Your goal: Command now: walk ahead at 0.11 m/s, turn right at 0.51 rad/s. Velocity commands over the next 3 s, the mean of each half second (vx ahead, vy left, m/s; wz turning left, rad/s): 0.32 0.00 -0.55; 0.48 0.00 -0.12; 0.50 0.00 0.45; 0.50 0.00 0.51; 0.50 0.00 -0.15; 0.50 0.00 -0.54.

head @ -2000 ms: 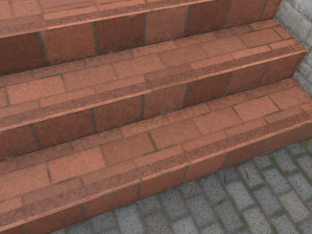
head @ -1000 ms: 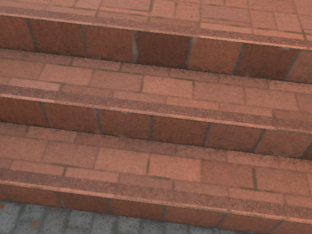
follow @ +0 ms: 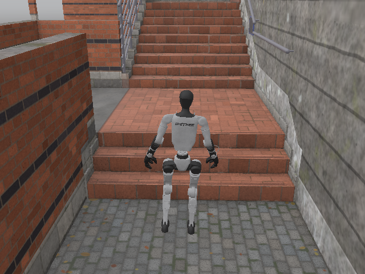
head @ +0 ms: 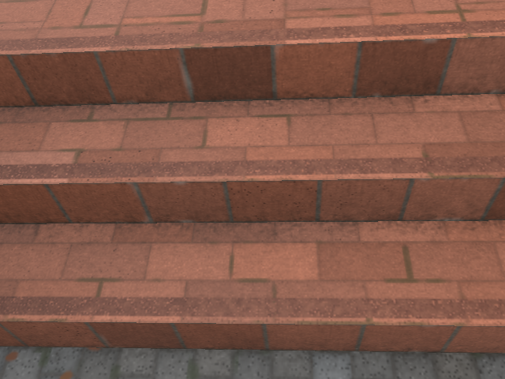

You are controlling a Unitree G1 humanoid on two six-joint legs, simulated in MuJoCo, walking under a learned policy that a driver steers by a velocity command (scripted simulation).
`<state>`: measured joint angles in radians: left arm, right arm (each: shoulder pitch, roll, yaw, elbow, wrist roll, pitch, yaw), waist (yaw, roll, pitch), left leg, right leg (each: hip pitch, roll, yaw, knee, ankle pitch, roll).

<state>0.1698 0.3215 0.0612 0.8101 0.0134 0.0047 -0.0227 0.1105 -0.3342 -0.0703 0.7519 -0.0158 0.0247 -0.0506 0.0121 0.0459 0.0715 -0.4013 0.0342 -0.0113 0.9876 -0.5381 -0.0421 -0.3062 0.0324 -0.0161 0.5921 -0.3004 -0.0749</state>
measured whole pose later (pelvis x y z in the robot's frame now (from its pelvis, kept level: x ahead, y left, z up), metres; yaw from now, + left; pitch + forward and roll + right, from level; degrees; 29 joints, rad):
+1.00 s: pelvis +0.29 -0.08 +0.01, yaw -18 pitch +1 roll +0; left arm 0.23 0.24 0.01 0.70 0.05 -0.06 0.00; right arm 0.27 -0.27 -0.03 0.79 -0.04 -0.02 0.00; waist -0.01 0.04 0.00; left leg -0.53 -0.01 -0.04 1.34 -0.40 0.00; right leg -0.27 0.03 -0.04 0.45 -0.21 -0.05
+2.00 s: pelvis +0.82 -0.05 +0.28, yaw +13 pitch +9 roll -5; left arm 0.10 0.17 -0.04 0.74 0.05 -0.02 -0.06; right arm 0.39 -0.24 -0.04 1.03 -0.05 -0.08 0.15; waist 0.05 0.07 -0.16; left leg -0.64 -0.13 -0.24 1.56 0.08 0.17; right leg -0.74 0.06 -0.17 1.02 -0.46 -0.11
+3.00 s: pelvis +1.41 +0.03 +0.52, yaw -12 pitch +5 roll +0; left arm 0.01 0.20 0.07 0.88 0.04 -0.11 -0.02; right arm 0.35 -0.16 -0.02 1.00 -0.07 -0.11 0.01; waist -0.03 0.01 -0.10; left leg -0.02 0.14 0.21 0.75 -0.46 -0.07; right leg -0.51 0.06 -0.02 0.64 -0.21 -0.09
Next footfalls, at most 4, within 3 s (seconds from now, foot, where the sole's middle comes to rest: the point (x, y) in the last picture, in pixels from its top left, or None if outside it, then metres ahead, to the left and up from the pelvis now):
0.46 left None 0.26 0.10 -0.77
0.86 right None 0.32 -0.18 -0.77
1.40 left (284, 277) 0.63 0.01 -0.59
1.88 right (333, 142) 0.91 -0.13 -0.41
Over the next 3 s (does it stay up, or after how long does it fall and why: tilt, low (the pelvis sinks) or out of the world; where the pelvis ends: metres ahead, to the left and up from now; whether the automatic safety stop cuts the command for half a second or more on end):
stays up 1.41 0.03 0.52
